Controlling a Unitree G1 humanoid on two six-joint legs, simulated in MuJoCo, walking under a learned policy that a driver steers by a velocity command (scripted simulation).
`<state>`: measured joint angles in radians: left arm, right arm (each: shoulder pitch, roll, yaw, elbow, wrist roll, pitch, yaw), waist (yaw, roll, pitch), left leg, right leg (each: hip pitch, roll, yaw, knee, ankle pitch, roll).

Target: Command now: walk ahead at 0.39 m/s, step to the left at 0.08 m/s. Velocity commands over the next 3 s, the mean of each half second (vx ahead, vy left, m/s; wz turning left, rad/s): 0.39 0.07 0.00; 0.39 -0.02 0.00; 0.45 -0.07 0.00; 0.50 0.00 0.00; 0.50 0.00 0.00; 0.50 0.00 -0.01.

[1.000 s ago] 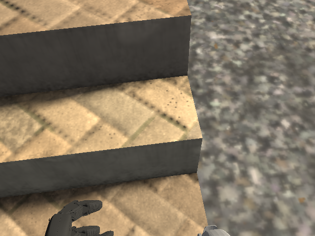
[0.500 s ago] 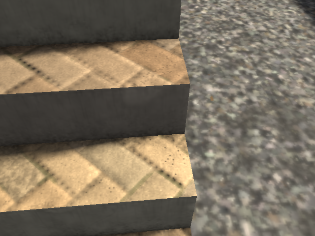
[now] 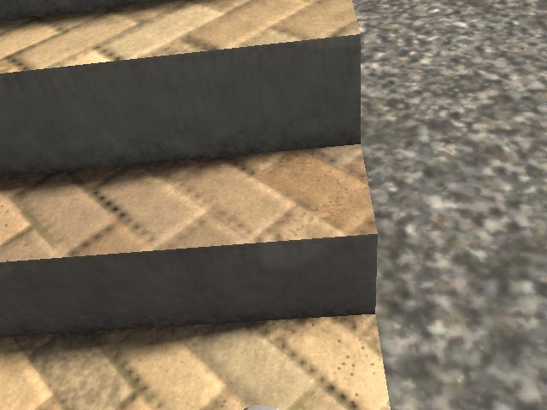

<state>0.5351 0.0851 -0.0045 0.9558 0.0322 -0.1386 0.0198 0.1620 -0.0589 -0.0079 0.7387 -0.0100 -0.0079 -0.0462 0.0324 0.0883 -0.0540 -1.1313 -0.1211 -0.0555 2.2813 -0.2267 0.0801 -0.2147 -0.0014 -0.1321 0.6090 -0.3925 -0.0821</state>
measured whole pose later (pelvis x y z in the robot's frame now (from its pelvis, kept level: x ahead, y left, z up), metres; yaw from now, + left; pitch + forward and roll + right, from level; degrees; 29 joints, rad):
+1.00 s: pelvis +0.24 +0.13 +0.23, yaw +1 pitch +0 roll +1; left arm 0.41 0.17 0.04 0.98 0.01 -0.10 0.02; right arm 0.20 -0.11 -0.01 0.81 0.01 -0.05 -0.03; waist -0.05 -0.01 -0.07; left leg -0.28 -0.02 0.07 0.71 -0.08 0.09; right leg -0.25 -0.11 -0.09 0.72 -0.23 -0.09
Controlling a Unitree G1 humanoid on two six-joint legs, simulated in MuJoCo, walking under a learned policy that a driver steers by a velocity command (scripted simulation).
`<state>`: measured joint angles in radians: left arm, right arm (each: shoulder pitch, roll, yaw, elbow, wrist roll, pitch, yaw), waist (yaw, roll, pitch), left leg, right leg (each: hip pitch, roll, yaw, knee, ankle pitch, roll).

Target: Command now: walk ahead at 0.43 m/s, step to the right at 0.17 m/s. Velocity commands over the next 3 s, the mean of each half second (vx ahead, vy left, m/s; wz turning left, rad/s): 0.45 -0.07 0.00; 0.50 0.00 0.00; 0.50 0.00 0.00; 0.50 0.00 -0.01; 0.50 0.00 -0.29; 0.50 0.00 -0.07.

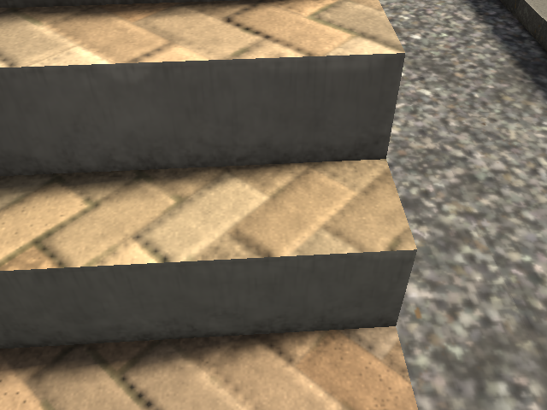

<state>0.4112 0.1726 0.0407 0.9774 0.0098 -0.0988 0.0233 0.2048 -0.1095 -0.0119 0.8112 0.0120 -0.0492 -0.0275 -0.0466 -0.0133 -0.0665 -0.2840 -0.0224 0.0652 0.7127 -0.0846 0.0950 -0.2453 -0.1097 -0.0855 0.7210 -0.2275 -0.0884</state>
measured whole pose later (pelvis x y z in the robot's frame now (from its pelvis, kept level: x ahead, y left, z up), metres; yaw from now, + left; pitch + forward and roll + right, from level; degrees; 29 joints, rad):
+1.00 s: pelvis +0.25 +0.14 +0.21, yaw +0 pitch +5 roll +3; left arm 0.53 0.18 0.06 1.07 0.08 -0.09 -0.11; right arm 0.03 -0.18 0.04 0.54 0.02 0.07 0.08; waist 0.03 -0.04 -0.11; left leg -1.12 -0.01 0.01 1.62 -0.61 0.13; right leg -0.02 -0.33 -0.07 0.17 -0.17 0.09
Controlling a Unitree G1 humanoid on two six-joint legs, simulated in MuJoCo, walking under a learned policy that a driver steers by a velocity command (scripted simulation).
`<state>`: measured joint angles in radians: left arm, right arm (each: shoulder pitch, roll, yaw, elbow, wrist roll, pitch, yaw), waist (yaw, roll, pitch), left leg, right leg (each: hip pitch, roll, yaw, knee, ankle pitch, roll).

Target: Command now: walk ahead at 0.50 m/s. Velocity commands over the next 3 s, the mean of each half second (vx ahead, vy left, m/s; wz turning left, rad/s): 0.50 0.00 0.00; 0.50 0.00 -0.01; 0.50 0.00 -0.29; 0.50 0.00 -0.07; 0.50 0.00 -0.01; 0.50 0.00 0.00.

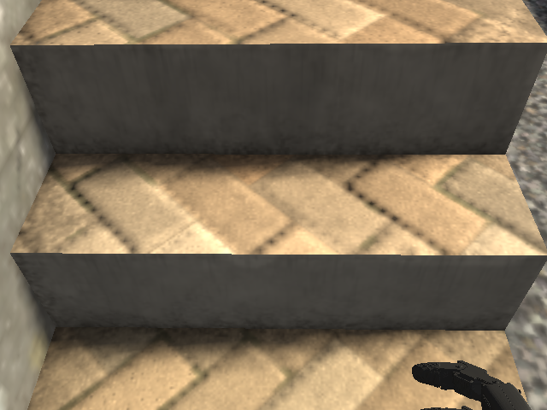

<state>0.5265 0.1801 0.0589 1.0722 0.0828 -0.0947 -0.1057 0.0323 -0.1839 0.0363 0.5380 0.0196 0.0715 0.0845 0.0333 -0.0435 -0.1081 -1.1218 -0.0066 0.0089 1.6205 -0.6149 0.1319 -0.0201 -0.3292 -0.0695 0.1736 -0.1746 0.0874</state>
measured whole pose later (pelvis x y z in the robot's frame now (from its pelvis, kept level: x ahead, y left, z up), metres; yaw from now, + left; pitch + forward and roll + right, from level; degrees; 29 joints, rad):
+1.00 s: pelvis +0.43 +0.18 +0.48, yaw +0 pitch +11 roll +0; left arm 0.29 0.29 0.04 0.95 0.07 0.00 -0.10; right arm -0.06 -0.14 0.07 0.51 -0.10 0.05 0.08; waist -0.14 -0.21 -0.22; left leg -0.87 -0.05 -0.12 1.45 -0.89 0.05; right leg -0.56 0.07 0.08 0.92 0.00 -0.20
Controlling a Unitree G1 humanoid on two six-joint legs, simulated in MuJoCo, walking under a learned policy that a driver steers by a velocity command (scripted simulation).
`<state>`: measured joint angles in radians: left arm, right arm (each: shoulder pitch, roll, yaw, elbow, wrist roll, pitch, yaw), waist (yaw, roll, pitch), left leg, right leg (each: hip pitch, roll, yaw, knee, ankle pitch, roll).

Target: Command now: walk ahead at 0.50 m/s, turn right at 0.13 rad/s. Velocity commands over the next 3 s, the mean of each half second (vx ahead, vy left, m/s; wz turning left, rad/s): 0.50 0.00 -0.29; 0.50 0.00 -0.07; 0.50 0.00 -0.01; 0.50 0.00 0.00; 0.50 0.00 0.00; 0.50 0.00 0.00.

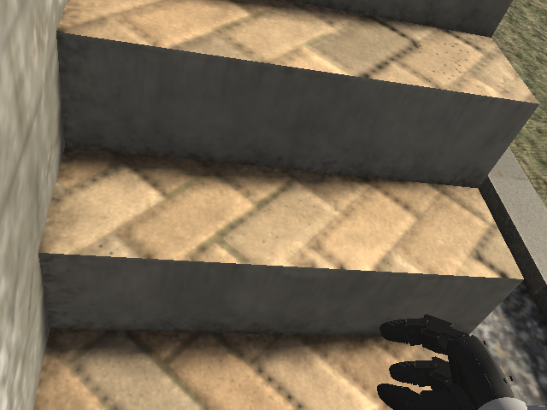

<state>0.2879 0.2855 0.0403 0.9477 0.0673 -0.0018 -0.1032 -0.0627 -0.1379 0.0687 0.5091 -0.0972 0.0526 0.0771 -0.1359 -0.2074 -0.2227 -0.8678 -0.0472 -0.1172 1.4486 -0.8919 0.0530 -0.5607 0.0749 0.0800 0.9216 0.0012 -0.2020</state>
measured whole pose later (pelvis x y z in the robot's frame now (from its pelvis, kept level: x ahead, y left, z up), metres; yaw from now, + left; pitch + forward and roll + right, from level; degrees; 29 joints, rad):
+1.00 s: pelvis +0.39 -0.09 +0.36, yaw -12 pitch +0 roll +2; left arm 0.08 0.12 0.02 0.69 0.06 -0.01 -0.02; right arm 0.48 -0.16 -0.03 1.10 0.01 -0.11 -0.05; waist 0.02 -0.03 -0.04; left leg -0.20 -0.05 0.01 0.62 -0.43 0.03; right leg -1.22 0.11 0.19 2.34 -0.35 -0.15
